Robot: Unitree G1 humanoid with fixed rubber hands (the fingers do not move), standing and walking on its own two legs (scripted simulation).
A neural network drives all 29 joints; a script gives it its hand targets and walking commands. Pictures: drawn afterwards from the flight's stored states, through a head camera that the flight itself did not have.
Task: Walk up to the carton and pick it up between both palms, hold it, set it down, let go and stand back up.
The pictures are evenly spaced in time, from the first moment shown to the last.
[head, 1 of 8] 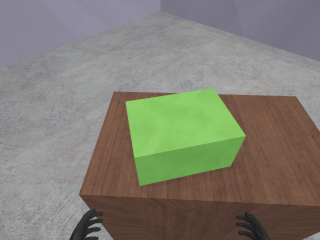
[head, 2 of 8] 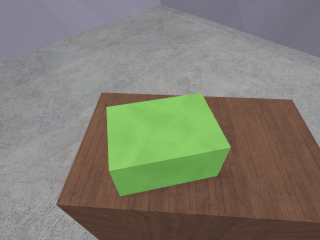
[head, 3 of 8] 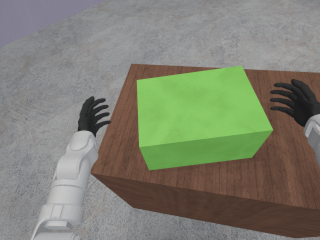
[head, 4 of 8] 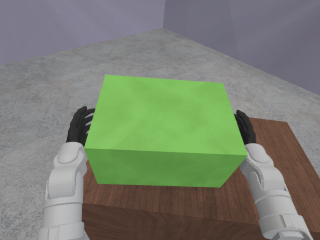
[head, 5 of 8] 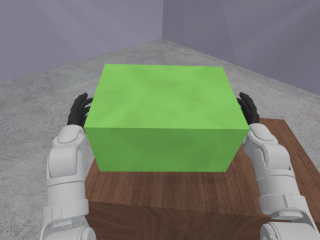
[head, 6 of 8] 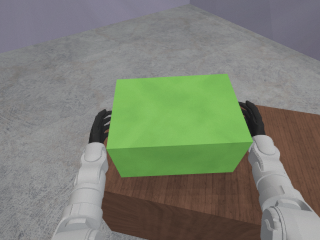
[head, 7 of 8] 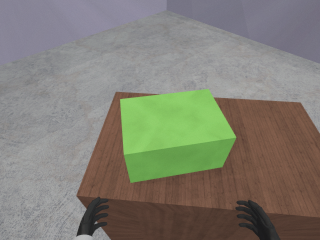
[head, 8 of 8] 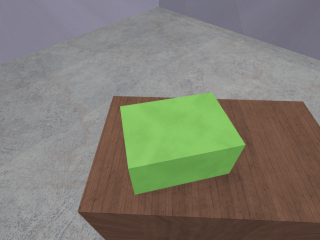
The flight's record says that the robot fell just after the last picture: no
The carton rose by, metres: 0.23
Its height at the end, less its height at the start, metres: +0.00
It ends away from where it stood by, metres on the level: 0.03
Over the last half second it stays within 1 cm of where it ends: yes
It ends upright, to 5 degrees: yes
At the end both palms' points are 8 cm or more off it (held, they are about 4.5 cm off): yes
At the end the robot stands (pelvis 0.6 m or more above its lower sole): yes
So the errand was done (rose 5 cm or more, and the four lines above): yes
